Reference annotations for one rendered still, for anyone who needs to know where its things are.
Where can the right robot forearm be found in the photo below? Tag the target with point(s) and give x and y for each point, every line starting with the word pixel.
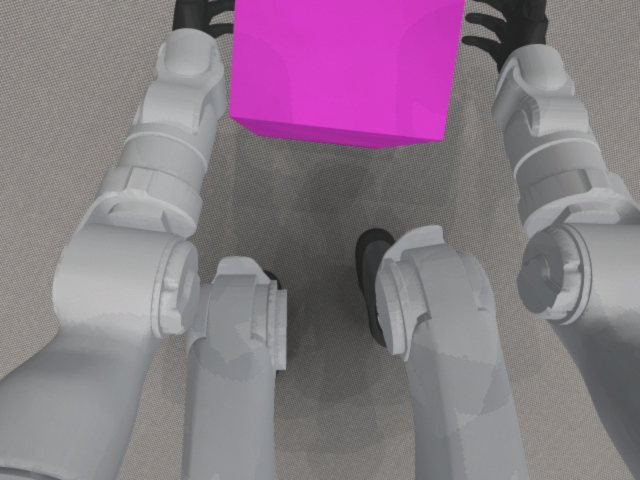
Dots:
pixel 554 156

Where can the right robot upper arm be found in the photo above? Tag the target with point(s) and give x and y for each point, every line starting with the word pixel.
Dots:
pixel 584 279

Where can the left robot forearm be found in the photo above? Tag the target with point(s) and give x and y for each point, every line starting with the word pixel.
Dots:
pixel 157 181

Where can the carton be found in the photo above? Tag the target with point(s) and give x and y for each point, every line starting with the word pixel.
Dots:
pixel 365 73

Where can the left robot hand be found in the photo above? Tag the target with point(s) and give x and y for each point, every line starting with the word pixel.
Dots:
pixel 197 14

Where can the left robot upper arm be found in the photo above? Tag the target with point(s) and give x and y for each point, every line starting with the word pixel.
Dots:
pixel 68 412

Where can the robot right thigh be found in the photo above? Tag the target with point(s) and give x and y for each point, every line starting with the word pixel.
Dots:
pixel 465 421

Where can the left robot shin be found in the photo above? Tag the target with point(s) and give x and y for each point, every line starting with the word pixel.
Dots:
pixel 226 265

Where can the right robot hand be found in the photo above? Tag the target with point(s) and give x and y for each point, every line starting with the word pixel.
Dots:
pixel 526 24

